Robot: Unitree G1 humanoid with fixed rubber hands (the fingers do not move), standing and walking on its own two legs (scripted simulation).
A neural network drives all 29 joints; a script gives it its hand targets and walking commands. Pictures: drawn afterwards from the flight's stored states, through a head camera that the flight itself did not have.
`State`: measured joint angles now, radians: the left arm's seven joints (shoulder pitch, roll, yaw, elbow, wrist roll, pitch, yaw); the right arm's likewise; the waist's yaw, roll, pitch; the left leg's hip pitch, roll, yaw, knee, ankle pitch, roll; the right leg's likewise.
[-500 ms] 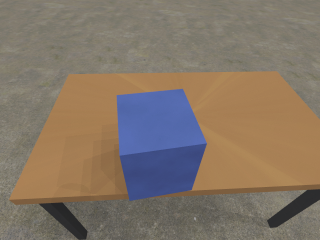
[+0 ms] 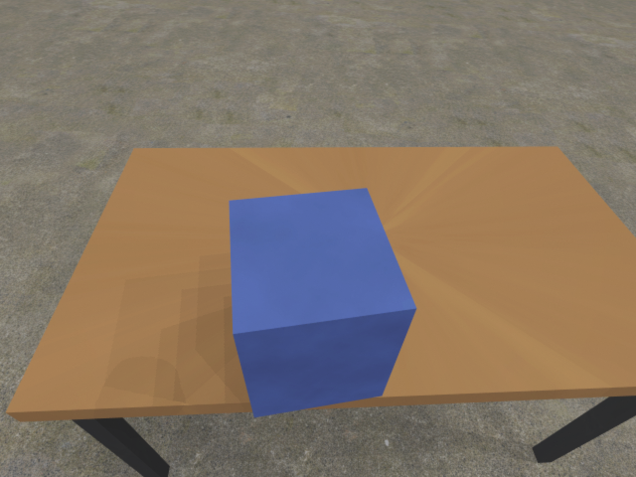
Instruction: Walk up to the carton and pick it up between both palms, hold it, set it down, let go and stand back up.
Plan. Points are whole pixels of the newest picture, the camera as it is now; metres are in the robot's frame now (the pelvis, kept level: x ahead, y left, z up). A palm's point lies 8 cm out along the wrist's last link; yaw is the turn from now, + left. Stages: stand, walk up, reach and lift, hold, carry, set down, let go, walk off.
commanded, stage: stand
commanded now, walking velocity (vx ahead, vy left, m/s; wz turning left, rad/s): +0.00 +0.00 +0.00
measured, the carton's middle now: (310, 303) +0.37 +0.02 -0.01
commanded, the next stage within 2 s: none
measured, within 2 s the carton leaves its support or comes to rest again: neither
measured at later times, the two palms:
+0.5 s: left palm out of the picture -0.02 +0.22 -0.14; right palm out of the picture -0.02 -0.22 -0.14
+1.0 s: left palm out of the picture -0.04 +0.22 -0.14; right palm out of the picture -0.04 -0.21 -0.14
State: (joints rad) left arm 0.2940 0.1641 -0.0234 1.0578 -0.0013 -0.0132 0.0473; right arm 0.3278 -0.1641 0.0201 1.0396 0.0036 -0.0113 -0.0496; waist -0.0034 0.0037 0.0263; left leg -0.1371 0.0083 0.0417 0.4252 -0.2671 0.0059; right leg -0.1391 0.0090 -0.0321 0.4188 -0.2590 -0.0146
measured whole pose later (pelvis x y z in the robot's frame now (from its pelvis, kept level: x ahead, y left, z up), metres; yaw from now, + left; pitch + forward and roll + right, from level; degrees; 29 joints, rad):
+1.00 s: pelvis -0.01 +0.01 +0.00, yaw +0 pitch -2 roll +0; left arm 0.31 0.15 -0.04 1.12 0.00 -0.01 0.05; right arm 0.35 -0.15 0.02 1.09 0.00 -0.01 -0.05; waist 0.00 0.00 0.03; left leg -0.14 -0.01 0.04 0.40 -0.23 0.02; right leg -0.15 -0.01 -0.03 0.41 -0.23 0.00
